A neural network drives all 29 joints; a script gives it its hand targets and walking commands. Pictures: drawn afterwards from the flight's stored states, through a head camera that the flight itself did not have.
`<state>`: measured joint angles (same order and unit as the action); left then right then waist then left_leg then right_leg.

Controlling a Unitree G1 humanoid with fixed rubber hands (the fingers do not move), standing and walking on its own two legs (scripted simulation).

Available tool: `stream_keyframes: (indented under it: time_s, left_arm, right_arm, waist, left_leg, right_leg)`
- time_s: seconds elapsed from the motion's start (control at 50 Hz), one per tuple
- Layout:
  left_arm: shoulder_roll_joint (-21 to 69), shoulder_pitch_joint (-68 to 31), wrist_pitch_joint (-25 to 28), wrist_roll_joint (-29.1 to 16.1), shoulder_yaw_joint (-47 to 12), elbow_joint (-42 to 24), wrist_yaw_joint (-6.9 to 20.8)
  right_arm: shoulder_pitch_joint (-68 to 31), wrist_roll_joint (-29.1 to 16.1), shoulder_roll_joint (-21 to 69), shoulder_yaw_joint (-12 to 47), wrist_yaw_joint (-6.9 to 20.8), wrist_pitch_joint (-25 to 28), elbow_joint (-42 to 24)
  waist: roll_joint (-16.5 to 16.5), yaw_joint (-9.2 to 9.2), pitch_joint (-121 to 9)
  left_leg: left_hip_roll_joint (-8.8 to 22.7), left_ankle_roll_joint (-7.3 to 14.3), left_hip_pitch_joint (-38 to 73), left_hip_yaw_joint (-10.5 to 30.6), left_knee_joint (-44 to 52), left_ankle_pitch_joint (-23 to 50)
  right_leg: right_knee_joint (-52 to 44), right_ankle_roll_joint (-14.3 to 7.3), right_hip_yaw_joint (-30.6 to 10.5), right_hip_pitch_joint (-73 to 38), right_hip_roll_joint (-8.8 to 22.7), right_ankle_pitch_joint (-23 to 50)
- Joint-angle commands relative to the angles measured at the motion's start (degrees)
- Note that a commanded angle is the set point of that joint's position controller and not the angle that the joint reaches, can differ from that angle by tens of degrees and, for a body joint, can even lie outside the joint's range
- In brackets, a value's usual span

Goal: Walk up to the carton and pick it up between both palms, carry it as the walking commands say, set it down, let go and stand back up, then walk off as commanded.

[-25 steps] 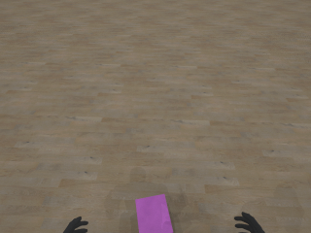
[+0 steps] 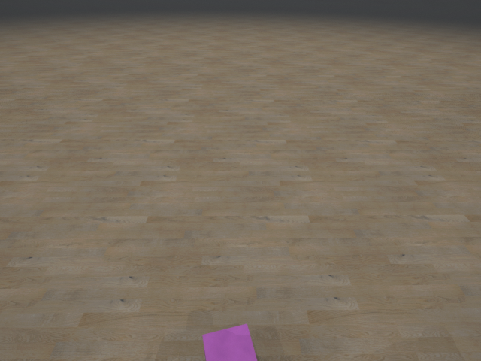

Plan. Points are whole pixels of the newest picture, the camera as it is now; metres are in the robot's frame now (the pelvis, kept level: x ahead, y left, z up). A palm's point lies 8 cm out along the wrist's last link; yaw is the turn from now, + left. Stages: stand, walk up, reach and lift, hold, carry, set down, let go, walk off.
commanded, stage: stand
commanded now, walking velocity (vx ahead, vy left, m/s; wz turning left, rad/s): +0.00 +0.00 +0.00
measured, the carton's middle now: out of the picture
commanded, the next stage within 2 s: walk off in 1.22 s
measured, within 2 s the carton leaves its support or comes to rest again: neither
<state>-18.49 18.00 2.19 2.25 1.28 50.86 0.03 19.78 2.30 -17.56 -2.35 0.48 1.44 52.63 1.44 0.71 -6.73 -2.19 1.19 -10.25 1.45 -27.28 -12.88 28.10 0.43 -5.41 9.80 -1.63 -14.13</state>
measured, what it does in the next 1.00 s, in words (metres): stands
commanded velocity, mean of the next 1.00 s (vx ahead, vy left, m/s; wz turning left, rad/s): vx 0.00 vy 0.00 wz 0.00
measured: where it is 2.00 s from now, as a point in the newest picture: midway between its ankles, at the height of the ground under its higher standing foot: outside the picture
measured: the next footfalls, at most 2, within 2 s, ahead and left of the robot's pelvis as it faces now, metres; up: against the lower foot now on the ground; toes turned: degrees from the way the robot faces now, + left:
left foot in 1.84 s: -0.01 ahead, +0.13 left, +0.00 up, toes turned -4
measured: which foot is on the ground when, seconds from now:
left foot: down 0.00-1.00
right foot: down 0.00-1.00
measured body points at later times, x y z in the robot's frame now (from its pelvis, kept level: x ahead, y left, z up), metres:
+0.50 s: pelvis -0.02 +0.00 +0.00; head -0.08 +0.01 +0.45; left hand +0.02 +0.30 -0.13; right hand +0.01 -0.29 -0.13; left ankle +0.02 +0.11 -0.74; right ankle +0.02 -0.13 -0.74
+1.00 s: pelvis -0.02 +0.00 +0.00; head -0.05 +0.00 +0.45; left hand +0.04 +0.29 -0.13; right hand +0.03 -0.29 -0.13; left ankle +0.02 +0.11 -0.74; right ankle +0.02 -0.13 -0.74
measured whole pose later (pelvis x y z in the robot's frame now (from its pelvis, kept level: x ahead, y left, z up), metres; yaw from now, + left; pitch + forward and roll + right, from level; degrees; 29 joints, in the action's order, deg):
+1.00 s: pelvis -0.02 +0.00 +0.00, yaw +1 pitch -4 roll +0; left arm -18.8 12.4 2.4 1.3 -0.1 60.5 -0.3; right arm 13.3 0.5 -18.2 -0.8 0.3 1.7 62.3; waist 0.6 0.0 -0.8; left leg -2.4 1.1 -10.7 2.4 -24.3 -9.6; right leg 25.1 0.9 -4.8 10.0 -1.0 -11.1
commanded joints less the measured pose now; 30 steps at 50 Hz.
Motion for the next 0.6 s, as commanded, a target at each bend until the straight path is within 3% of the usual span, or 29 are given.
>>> stream_keyframes:
  time_s: [0.0,0.2,0.34,0.58]
  left_arm:
    - [-10.7,-4.5,1.9,-0.2,2.1,-4.4,-0.5]
    - [-11.6,-2.6,1.7,-0.2,1.2,-0.6,-0.6]
    - [-11.6,-3.0,1.8,-0.4,1.1,0.9,-0.7]
    - [-11.5,-4.0,1.5,-0.7,1.1,2.9,-0.7]
  right_arm:
    - [-5.4,-0.3,-12.6,-2.7,-0.5,1.8,-4.4]
    - [-4.2,-0.4,-12.0,-1.9,-0.2,1.5,-0.2]
    - [-3.2,-0.8,-12.5,-1.9,-0.3,1.5,1.6]
    - [-5.8,-1.2,-13.1,-1.6,-0.7,1.5,3.2]
  waist:
    - [-1.1,-0.42,10.9]
    - [-0.9,-0.65,13.6]
    - [-0.5,0.00,12.8]
    - [-1.4,-0.88,11.7]
  left_leg:
    - [6.2,1.5,-6.1,9.3,9.6,-11.3]
    - [6.2,2.1,-7.4,10.3,9.4,-15.8]
    - [6.3,2.3,-6.2,10.4,9.1,-13.2]
    - [7.1,2.4,-6.0,11.1,10.6,-11.7]
  right_leg:
    - [-8.0,-3.5,-7.3,7.0,5.3,-7.4]
    - [-8.5,-4.0,-8.7,10.7,5.6,-13.1]
    - [-8.8,-4.1,-8.5,10.5,5.8,-12.1]
    - [-8.2,-3.5,-6.6,7.4,5.8,-7.5]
